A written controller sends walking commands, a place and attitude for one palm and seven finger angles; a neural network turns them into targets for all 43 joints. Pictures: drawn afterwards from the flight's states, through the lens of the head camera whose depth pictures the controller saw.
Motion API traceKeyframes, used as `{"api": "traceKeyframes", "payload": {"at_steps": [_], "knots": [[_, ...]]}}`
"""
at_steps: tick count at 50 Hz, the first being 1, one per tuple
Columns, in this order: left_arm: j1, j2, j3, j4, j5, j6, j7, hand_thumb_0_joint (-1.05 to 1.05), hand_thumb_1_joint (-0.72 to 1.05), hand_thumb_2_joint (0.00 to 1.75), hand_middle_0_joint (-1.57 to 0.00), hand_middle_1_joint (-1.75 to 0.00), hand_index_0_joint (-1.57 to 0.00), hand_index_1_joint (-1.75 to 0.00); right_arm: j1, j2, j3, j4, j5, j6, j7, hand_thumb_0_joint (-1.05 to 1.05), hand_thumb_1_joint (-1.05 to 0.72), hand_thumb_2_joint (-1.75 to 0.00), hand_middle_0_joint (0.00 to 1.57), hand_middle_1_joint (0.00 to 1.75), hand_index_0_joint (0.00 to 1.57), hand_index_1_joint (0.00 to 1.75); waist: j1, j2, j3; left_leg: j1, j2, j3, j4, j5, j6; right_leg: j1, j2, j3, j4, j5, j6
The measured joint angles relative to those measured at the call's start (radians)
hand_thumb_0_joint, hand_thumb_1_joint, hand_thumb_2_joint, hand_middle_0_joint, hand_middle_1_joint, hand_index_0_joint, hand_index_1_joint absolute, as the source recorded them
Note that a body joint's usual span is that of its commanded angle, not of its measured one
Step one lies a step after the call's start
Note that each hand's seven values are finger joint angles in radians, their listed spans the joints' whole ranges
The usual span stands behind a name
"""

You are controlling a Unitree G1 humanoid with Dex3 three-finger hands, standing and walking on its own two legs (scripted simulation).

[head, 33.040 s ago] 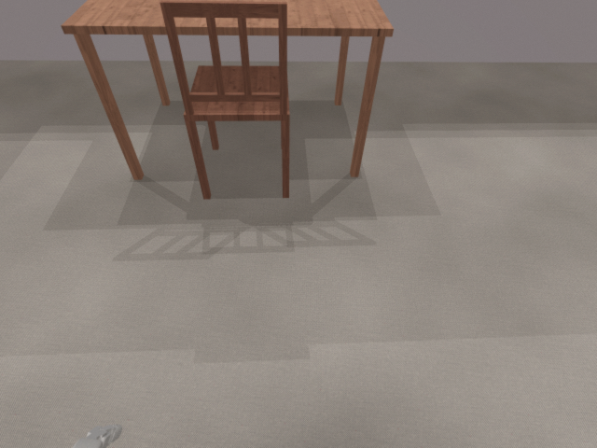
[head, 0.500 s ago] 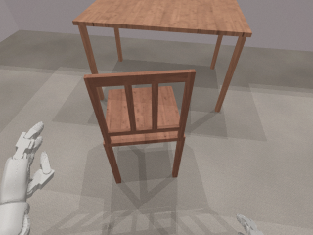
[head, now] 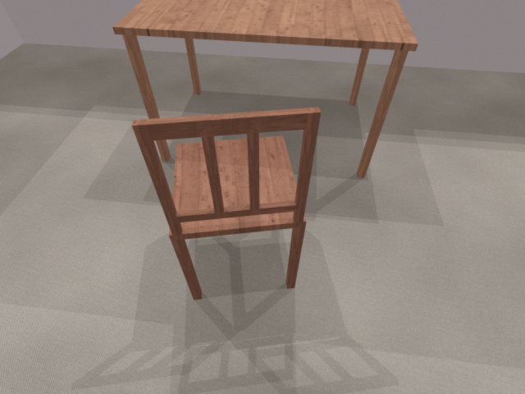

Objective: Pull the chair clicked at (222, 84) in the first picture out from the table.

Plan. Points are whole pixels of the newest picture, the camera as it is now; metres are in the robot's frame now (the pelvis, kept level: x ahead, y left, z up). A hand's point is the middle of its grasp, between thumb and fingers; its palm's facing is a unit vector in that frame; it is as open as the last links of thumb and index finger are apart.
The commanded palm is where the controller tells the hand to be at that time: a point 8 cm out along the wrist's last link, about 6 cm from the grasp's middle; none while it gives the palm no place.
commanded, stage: let the arm hang, fingers relaxed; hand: left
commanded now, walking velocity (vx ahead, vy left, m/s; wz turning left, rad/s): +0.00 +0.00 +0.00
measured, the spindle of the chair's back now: (214, 176) +0.62 +0.15 -0.09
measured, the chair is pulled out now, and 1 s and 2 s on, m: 0.60 0.60 0.60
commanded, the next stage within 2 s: look to check the result in 0.54 s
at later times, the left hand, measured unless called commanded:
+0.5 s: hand out of the picture -0.03 +0.14 -0.18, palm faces +0.02 -0.99 -0.14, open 7.4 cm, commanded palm none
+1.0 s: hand out of the picture -0.01 +0.15 -0.17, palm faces +0.02 -0.98 -0.18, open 7.4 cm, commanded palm none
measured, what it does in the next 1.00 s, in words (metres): stands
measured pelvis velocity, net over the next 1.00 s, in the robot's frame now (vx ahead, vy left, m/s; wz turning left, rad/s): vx -0.01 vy -0.01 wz -0.01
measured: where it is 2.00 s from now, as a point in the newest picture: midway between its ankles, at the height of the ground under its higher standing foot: outside the picture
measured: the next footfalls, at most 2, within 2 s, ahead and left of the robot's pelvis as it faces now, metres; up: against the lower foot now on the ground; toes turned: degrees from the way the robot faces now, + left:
none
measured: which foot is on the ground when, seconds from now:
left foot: down 0.00-1.00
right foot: down 0.00-1.00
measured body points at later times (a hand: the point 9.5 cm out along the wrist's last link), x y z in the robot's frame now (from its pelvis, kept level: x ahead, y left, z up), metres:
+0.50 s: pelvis -0.01 -0.01 +0.00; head +0.00 -0.01 +0.45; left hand -0.03 +0.19 -0.16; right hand -0.05 -0.22 -0.16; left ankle -0.01 +0.13 -0.74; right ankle +0.02 -0.13 -0.74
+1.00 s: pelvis -0.01 -0.01 +0.00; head +0.01 -0.02 +0.45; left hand -0.01 +0.20 -0.16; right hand -0.04 -0.21 -0.16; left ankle -0.01 +0.13 -0.74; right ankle +0.02 -0.13 -0.74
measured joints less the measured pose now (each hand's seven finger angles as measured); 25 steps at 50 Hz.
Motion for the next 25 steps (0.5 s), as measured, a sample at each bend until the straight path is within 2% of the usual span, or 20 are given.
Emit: {"api": "traceKeyframes", "payload": {"at_steps": [5,12,19,25], "knots": [[0.023,-0.003,-0.003,0.043,-0.001,-0.003,0.003,-0.01,0.92,0.90,-0.20,-0.30,-0.19,-0.30,0.009,0.012,0.005,0.025,0.001,-0.002,0.002,0.00,-0.91,-0.90,0.20,0.30,0.20,0.29,0.007,0.012,-0.001,0.001,-0.001,0.004,-0.015,0.016,-0.003,-0.007,0.000,0.004,-0.001,0.009,-0.004],[0.044,-0.042,-0.016,0.079,-0.002,-0.008,0.003,0.00,0.91,0.90,-0.20,-0.30,-0.19,-0.30,0.015,0.021,0.006,0.052,0.002,-0.003,0.000,0.00,-0.91,-0.90,0.20,0.30,0.20,0.29,0.013,0.003,-0.008,-0.007,0.004,0.004,-0.016,0.024,-0.007,-0.017,0.004,0.005,0.001,0.017,-0.010],[0.045,-0.084,-0.023,0.100,0.000,-0.013,0.000,0.00,0.91,0.90,-0.20,-0.30,-0.20,-0.30,0.022,0.028,0.000,0.063,0.000,-0.005,-0.004,0.00,-0.91,-0.90,0.20,0.30,0.20,0.29,0.013,-0.016,-0.010,-0.023,0.010,0.004,-0.005,0.024,-0.009,-0.031,0.010,0.005,0.005,0.021,-0.014],[0.041,-0.090,-0.020,0.113,0.001,-0.016,0.003,0.01,0.91,0.90,-0.20,-0.30,-0.20,-0.30,0.032,0.041,-0.001,0.070,0.000,-0.009,-0.010,0.00,-0.91,-0.90,0.20,0.30,0.20,0.29,0.009,-0.026,-0.008,-0.028,0.013,0.003,-0.002,0.023,-0.013,-0.033,0.014,0.003,0.002,0.023,-0.016]]}}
